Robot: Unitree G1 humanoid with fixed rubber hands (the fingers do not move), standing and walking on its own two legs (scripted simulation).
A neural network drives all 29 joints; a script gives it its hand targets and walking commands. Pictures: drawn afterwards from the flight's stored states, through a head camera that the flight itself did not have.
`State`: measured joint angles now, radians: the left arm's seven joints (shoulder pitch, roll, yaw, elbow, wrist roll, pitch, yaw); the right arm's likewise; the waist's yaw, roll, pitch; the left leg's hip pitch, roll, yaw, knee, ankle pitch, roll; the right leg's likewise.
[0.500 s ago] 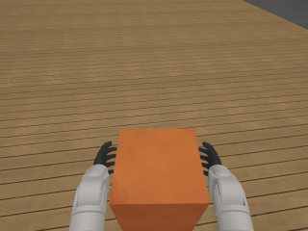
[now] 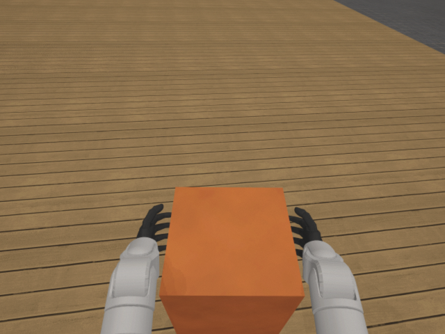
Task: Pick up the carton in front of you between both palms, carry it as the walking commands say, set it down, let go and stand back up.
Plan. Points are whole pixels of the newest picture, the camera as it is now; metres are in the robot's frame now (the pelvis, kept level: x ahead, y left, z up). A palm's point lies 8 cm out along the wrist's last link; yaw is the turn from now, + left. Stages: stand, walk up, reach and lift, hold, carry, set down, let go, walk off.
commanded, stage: carry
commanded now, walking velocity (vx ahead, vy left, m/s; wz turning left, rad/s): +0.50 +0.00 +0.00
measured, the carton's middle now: (228, 264) +0.29 +0.00 -0.04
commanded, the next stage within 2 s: none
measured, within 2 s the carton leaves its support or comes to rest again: neither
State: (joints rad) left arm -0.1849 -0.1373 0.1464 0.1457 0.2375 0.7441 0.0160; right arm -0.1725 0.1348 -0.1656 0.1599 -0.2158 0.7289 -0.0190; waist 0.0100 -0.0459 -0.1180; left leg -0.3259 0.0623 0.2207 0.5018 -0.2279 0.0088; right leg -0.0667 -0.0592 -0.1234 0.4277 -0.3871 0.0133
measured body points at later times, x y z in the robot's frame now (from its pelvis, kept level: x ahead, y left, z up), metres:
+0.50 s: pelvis +0.21 -0.05 +0.00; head +0.21 -0.06 +0.45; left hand +0.50 +0.11 +0.02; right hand +0.50 -0.19 +0.01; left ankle +0.08 +0.07 -0.67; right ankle +0.26 -0.14 -0.73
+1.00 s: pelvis +0.37 -0.03 +0.00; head +0.36 -0.02 +0.45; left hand +0.67 +0.13 +0.03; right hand +0.67 -0.18 +0.03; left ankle +0.37 +0.07 -0.73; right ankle +0.26 -0.14 -0.73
